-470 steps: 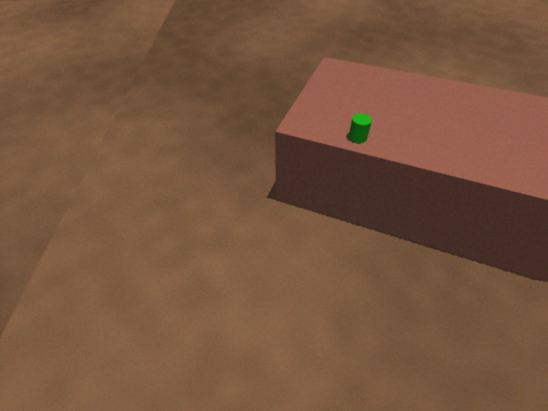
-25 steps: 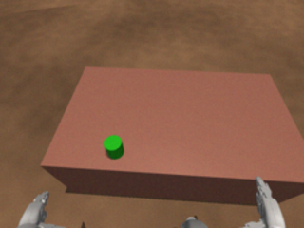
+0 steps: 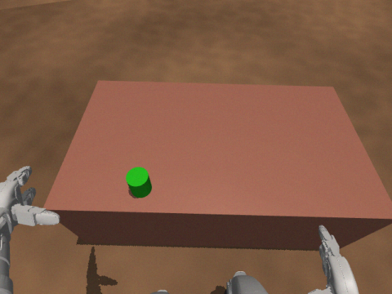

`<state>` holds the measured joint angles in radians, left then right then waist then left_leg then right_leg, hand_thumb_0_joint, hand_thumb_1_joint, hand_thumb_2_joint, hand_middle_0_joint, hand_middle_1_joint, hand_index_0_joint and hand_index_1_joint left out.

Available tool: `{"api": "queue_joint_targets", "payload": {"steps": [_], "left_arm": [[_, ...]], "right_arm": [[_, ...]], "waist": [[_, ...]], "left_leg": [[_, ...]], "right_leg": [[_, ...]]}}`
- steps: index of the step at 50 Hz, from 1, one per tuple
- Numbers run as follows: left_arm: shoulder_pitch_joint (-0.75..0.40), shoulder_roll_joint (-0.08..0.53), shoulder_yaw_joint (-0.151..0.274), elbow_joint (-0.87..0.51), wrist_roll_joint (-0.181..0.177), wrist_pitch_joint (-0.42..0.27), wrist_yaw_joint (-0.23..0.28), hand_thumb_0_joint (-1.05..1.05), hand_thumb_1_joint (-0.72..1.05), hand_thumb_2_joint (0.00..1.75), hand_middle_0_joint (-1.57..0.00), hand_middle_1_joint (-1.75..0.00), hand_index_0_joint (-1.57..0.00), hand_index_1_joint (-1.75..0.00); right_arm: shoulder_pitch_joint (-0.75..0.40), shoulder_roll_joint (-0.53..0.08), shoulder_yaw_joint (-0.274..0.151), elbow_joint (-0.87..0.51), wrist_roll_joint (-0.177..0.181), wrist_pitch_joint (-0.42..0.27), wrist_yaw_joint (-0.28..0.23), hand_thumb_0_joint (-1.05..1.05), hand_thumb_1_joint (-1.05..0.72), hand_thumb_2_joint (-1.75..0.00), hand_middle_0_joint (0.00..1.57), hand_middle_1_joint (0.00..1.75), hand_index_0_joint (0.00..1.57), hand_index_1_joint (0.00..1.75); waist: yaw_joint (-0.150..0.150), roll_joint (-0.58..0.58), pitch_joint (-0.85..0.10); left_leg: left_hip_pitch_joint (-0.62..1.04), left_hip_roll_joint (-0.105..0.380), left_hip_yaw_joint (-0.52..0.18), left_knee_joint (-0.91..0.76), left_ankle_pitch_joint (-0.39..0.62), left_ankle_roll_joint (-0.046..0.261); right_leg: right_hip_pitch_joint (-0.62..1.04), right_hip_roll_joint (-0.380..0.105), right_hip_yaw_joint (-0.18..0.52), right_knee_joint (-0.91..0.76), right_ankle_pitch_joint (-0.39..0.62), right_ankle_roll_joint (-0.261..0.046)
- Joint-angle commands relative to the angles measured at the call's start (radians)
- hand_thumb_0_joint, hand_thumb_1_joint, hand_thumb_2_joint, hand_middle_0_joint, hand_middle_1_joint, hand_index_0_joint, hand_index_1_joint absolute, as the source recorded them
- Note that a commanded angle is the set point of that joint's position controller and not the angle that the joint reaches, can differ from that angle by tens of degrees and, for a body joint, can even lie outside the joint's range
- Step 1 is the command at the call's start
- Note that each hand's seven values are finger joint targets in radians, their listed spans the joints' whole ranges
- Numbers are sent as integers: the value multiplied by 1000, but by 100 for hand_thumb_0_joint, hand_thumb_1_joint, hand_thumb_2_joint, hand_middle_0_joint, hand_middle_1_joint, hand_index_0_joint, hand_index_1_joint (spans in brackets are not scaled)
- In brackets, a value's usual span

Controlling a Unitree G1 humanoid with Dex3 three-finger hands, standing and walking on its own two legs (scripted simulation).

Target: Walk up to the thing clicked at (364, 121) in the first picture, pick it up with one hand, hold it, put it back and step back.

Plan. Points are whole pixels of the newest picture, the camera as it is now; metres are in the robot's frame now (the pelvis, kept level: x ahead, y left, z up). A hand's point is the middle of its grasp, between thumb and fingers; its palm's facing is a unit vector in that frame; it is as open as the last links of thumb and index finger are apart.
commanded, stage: go down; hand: left
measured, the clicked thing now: (139, 182) +0.49 +0.19 -0.26
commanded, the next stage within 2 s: approach in 0.98 s
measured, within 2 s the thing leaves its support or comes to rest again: neither
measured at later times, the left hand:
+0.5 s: hand (32, 164) +0.38 +0.36 +0.04, palm faces +0.20 -0.97 -0.11, open 17.3 cm
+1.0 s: hand (27, 153) +0.40 +0.37 +0.05, palm faces +0.21 -0.98 -0.07, open 17.5 cm
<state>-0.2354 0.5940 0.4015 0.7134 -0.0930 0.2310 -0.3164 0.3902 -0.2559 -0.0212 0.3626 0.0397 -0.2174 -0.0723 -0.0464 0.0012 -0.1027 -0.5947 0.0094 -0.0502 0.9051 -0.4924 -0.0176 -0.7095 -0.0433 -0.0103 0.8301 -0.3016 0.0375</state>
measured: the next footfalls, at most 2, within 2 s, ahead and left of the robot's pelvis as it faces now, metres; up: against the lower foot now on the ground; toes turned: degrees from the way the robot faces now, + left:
none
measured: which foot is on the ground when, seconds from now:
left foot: down 0.00-1.00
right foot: down 0.00-1.00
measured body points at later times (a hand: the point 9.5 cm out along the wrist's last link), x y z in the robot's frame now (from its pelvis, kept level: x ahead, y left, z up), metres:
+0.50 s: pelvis +0.00 +0.00 -0.01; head +0.09 +0.02 +0.43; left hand +0.36 +0.41 +0.05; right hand +0.16 -0.25 -0.06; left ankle -0.03 +0.13 -0.69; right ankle +0.06 -0.15 -0.69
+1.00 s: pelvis +0.01 +0.00 -0.01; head +0.10 +0.03 +0.43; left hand +0.38 +0.42 +0.06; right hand +0.17 -0.26 -0.05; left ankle -0.03 +0.13 -0.69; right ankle +0.06 -0.15 -0.69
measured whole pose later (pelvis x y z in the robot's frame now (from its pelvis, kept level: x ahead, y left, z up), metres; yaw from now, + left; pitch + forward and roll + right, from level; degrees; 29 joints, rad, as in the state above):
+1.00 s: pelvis +0.01 +0.00 -0.01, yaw +0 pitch +17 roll -2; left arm -0.55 0.80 0.59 1.10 -0.11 -0.12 -0.50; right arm 0.33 -0.28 0.02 0.32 0.02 -0.16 -0.05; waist -0.10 -0.02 -0.13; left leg -0.75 0.02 -0.06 0.98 -0.53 -0.02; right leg -0.85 -0.03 -0.02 0.88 -0.33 0.03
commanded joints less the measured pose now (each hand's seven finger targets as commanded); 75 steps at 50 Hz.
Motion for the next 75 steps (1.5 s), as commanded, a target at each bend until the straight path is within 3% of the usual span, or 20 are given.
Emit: {"api": "queue_joint_targets", "payload": {"steps": [1,11,14,16,25,30,32,36,43,49,52,55,58,61,63,64,66,68,70,75], "left_arm": [[-323,361,118,-67,-13,-168,-23,0,-55,10,-4,-5,-4,-6],[-470,512,178,89,-10,-317,-67,0,-50,11,-3,-5,-3,-5],[-520,511,178,107,-22,-346,-87,0,-49,10,-4,-4,-4,-4],[-539,486,164,128,-31,-362,-103,0,-48,9,-4,-3,-4,-4],[-524,553,208,231,-36,-392,-145,0,-52,8,-5,-3,-5,-4],[-541,575,233,154,-40,-400,-154,0,-51,8,-4,-3,-4,-3],[-554,575,237,143,-45,-405,-151,0,-52,8,-4,-3,-4,-4],[-584,592,255,124,-40,-416,-150,0,-55,8,-5,-3,-4,-4],[-574,573,233,187,-41,-404,-164,0,-54,8,-5,-4,-4,-5],[-626,604,252,180,-46,-419,-187,0,-60,9,-5,-5,-5,-6],[-644,638,269,195,-40,-424,-185,0,-58,8,-5,-4,-5,-5],[-682,673,285,199,-39,-436,-178,0,-56,5,-7,-4,-6,-5],[-667,596,250,291,-50,-451,-187,0,-55,1,-6,-3,-5,-4],[-696,545,236,315,-76,-505,-203,0,-58,0,-6,-3,-6,-3],[-668,486,224,390,-103,-545,-215,0,-59,1,-5,-3,-5,-3],[-733,504,241,301,-118,-582,-216,0,-58,1,-5,-4,-5,-4],[-723,468,237,335,-137,-627,-223,0,-56,0,-5,-3,-5,-3],[-755,467,241,319,-149,-667,-222,0,-59,1,-6,-4,-6,-4],[-693,486,261,396,-152,-697,-210,0,-55,2,-5,-5,-5,-5],[-645,549,315,407,-121,-796,-168,0,-59,4,-6,-6,-5,-6]], "right_arm": [[-70,-141,-70,-131,-1,-75,-6,0,55,-5,5,5,5,5],[-23,-150,-49,-98,-7,-40,-15,0,56,-5,5,5,5,5],[-38,-141,-41,-98,-5,-38,-17,0,56,-5,5,5,5,5],[-50,-130,-17,-115,-7,-42,-13,0,56,-5,5,5,5,5],[-49,-158,-21,-144,-14,-18,-18,0,56,-5,5,5,5,5],[-32,-174,-37,-146,-17,-3,-4,0,55,-5,5,5,5,5],[-30,-147,-14,-128,-15,0,3,0,55,-5,5,5,5,5],[-59,-180,-46,-188,-16,1,-3,0,54,-5,5,5,5,5],[-36,-174,-44,-186,-15,5,-4,0,54,-5,5,5,5,5],[-13,-158,-29,-170,-22,8,11,0,54,-5,5,5,5,5],[-29,-160,-25,-197,-23,5,17,0,54,-5,5,5,5,5],[-56,-198,-62,-230,-23,7,7,0,56,-5,5,5,5,5],[-35,-161,-37,-168,-25,5,9,0,56,-5,5,5,5,5],[-85,-185,-52,-223,-27,-10,11,0,56,-4,5,5,5,5],[-92,-167,-20,-233,-26,-17,19,0,57,-4,5,5,5,5],[-95,-167,-23,-256,-26,-22,19,0,58,-4,5,5,5,5],[-82,-202,-51,-304,-32,-33,16,0,57,-4,5,5,5,5],[-49,-202,-51,-327,-38,-37,19,0,57,-4,5,5,5,5],[-29,-221,-68,-331,-39,-37,21,0,57,-4,5,5,5,5],[46,-245,-107,-389,-64,-35,45,0,55,-5,5,5,5,5]], "waist": [[32,104,-259],[-8,123,-295],[-22,144,-275],[-22,135,-292],[-27,150,-410],[-8,202,-448],[-3,184,-403],[-27,175,-446],[-42,173,-375],[-41,194,-418],[-39,197,-418],[-52,166,-396],[-71,145,-315],[-98,127,-351],[-109,104,-316],[-99,136,-405],[-133,97,-423],[-151,120,-480],[-159,113,-429],[-174,182,-471]], "left_leg": [[-13,-16,23,-152,287,9],[-31,-26,32,-145,259,18],[-41,-31,39,-147,205,25],[-37,-28,36,-135,245,20],[14,-13,20,-83,447,2],[61,3,7,-61,606,-14],[29,-1,11,-67,559,-9],[27,-3,16,-65,505,-4],[-6,-12,24,-66,450,2],[30,2,9,-36,567,-4],[-8,-9,20,-34,504,0],[-80,-20,32,-45,365,9],[-140,-20,34,-29,282,16],[-160,-10,21,3,261,14],[-198,-1,6,25,275,6],[-186,-8,16,48,281,9],[-212,-4,6,78,293,7],[-222,-10,15,119,315,7],[-279,-9,3,151,321,2],[-350,-14,-4,259,328,0]], "right_leg": [[226,24,-29,-57,106,-52],[229,22,-16,-70,110,-50],[204,19,-13,-78,74,-49],[197,21,-17,-67,105,-50],[196,24,-27,-25,234,-61],[166,28,-36,1,294,-69],[165,30,-34,0,270,-69],[186,27,-26,0,260,-65],[160,26,-22,-6,232,-61],[121,29,-34,14,281,-65],[152,23,-24,14,269,-62],[172,19,-11,5,201,-58],[92,24,-14,10,135,-55],[22,32,-25,41,110,-58],[-27,39,-37,74,104,-62],[-2,33,-26,84,120,-61],[-27,41,-33,113,135,-62],[-36,35,-26,142,163,-62],[-93,39,-32,175,153,-66],[-203,42,-34,273,150,-72]]}}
